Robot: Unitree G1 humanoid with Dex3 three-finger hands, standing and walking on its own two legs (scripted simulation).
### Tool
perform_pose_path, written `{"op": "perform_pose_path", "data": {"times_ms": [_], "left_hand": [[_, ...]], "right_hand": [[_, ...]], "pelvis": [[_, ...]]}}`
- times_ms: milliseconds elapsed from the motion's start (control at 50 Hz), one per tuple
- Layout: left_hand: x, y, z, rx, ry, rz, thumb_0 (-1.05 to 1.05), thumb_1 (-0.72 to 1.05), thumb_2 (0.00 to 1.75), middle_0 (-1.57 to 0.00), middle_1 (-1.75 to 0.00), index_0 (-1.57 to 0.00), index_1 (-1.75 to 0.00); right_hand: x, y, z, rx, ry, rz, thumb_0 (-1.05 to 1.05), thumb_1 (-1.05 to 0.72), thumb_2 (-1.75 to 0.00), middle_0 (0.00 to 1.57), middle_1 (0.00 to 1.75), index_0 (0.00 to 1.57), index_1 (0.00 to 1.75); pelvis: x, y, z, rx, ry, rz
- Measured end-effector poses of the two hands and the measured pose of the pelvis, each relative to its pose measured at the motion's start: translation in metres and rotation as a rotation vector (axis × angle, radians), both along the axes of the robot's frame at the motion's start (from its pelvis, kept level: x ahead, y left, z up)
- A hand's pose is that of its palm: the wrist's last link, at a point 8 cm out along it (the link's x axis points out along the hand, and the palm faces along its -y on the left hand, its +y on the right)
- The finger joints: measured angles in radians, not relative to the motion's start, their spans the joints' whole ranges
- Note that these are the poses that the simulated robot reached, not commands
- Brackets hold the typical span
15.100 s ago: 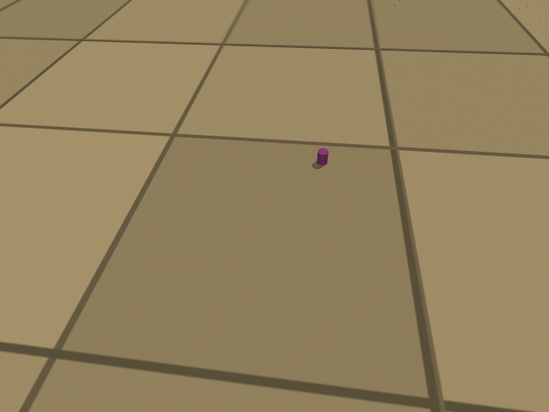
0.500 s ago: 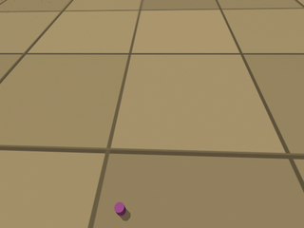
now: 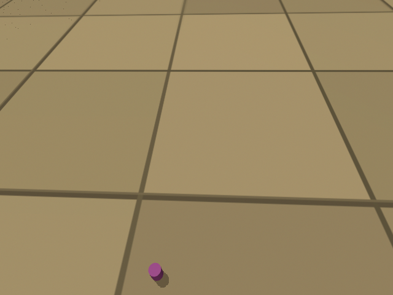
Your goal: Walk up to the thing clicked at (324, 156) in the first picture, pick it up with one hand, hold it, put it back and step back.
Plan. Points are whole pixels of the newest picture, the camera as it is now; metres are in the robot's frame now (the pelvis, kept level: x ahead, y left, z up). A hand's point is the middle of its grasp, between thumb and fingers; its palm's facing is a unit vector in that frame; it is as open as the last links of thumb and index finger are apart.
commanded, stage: rise first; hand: left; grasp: from above
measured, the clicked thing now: (156, 271) +0.37 +0.23 -0.74
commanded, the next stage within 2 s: none
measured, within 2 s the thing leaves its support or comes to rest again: neither
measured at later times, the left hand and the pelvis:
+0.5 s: hand out of the picture +0.11 +0.26 -0.21, palm faces -0.12 -0.90 -0.41, open 13.0 cm; pelvis -0.02 +0.01 -0.06, yaw +2 degrees
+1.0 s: hand out of the picture +0.17 +0.29 -0.38, palm faces -0.41 -0.59 -0.70, open 14.0 cm; pelvis -0.05 +0.00 -0.23, yaw +2 degrees
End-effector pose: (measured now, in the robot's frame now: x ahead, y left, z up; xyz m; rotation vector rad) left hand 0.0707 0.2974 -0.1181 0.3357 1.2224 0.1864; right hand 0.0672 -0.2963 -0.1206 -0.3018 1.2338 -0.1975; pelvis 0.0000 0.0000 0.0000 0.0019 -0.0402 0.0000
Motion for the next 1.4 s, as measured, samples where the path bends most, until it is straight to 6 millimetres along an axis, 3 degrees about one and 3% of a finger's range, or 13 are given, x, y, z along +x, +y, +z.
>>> {"op": "perform_pose_path", "data": {"times_ms": [60, 140, 220, 280, 440, 540, 700, 800, 900, 1040, 1220, 1300, 1400], "left_hand": [[0.001, 0.0, 0.0, 0.0, -0.017, 0.012, 0.0, 0.89, 0.91, -0.21, -0.31, -0.2, -0.31], [0.028, -0.005, -0.004, -0.017, -0.111, 0.054, 0.0, 0.8, 0.93, -0.21, -0.39, -0.19, -0.41], [0.055, -0.004, -0.012, -0.029, -0.147, -0.005, 0.0, 0.6, 0.92, -0.2, -0.56, -0.19, -0.57], [0.064, -0.001, -0.017, -0.014, -0.154, -0.06, 0.0, 0.41, 0.9, -0.19, -0.7, -0.19, -0.71], [0.046, 0.004, -0.039, 0.048, -0.073, -0.104, 0.0, -0.15, 0.92, -0.16, -0.95, -0.16, -0.95], [0.035, 0.005, -0.061, 0.075, -0.076, -0.132, 0.0, -0.39, 0.95, -0.13, -1.01, -0.13, -1.02], [0.035, 0.01, -0.092, 0.148, -0.091, -0.222, -0.01, -0.52, 0.98, -0.1, -1.06, -0.09, -1.07], [0.055, 0.017, -0.123, 0.216, -0.103, -0.319, -0.01, -0.53, 0.98, -0.09, -1.07, -0.09, -1.08], [0.084, 0.016, -0.163, 0.283, -0.145, -0.468, -0.01, -0.52, 0.96, -0.09, -1.08, -0.09, -1.08], [0.12, 0.016, -0.228, 0.418, -0.207, -0.645, -0.01, -0.5, 0.96, -0.09, -1.07, -0.1, -1.07], [0.153, 0.009, -0.3, 0.556, -0.274, -0.81, -0.01, -0.45, 0.94, -0.16, -0.99, -0.15, -1.0], [0.169, 0.007, -0.319, 0.604, -0.307, -0.863, -0.01, -0.41, 0.92, -0.18, -0.96, -0.18, -0.97], [0.186, 0.005, -0.336, 0.641, -0.321, -0.927, -0.01, -0.4, 0.92, -0.19, -0.95, -0.19, -0.95]], "right_hand": [[0.001, 0.001, 0.001, -0.001, -0.018, -0.005, 0.01, -0.91, -0.9, 0.2, 0.3, 0.21, 0.3], [0.01, 0.013, -0.001, 0.011, -0.105, 0.027, 0.01, -0.93, -0.91, 0.2, 0.3, 0.2, 0.3], [0.012, 0.026, -0.007, 0.033, -0.151, 0.027, 0.01, -0.94, -0.91, 0.2, 0.3, 0.2, 0.3], [0.013, 0.034, -0.013, 0.048, -0.178, 0.018, 0.01, -0.95, -0.91, 0.2, 0.3, 0.2, 0.3], [0.029, 0.049, -0.028, 0.081, -0.26, 0.045, 0.01, -0.95, -0.91, 0.2, 0.3, 0.2, 0.3], [0.05, 0.053, -0.041, 0.067, -0.32, 0.09, 0.01, -0.94, -0.91, 0.2, 0.3, 0.2, 0.3], [0.082, 0.06, -0.07, 0.05, -0.392, 0.15, 0.01, -0.94, -0.91, 0.2, 0.3, 0.2, 0.3], [0.094, 0.061, -0.102, 0.052, -0.423, 0.181, 0.01, -0.93, -0.91, 0.2, 0.3, 0.2, 0.3], [0.096, 0.058, -0.147, 0.055, -0.411, 0.201, 0.01, -0.91, -0.9, 0.2, 0.3, 0.2, 0.3], [0.078, 0.046, -0.229, 0.06, -0.326, 0.197, 0.01, -0.9, -0.9, 0.2, 0.3, 0.2, 0.3], [0.018, 0.035, -0.329, 0.068, -0.157, 0.168, 0.01, -0.9, -0.9, 0.2, 0.3, 0.2, 0.3], [-0.013, 0.032, -0.356, 0.062, -0.094, 0.142, 0.01, -0.89, -0.9, 0.2, 0.3, 0.2, 0.3], [-0.047, 0.029, -0.371, 0.042, -0.037, 0.103, 0.01, -0.89, -0.9, 0.2, 0.3, 0.2, 0.3]], "pelvis": [[-0.001, 0.0, -0.001, -0.001, 0.012, 0.005], [-0.011, -0.001, -0.008, -0.005, 0.059, 0.029], [-0.019, -0.003, -0.017, -0.007, 0.123, 0.031], [-0.02, -0.002, -0.025, -0.009, 0.151, 0.028], [-0.022, 0.005, -0.048, -0.02, 0.219, 0.031], [-0.024, 0.006, -0.07, -0.026, 0.278, 0.035], [-0.025, 0.007, -0.108, -0.036, 0.366, 0.042], [-0.03, 0.006, -0.141, -0.041, 0.441, 0.045], [-0.037, 0.005, -0.182, -0.045, 0.519, 0.046], [-0.055, 0.003, -0.249, -0.048, 0.602, 0.043], [-0.086, -0.003, -0.325, -0.051, 0.632, 0.034], [-0.097, -0.004, -0.35, -0.055, 0.62, 0.027], [-0.105, -0.002, -0.37, -0.064, 0.606, 0.021]]}}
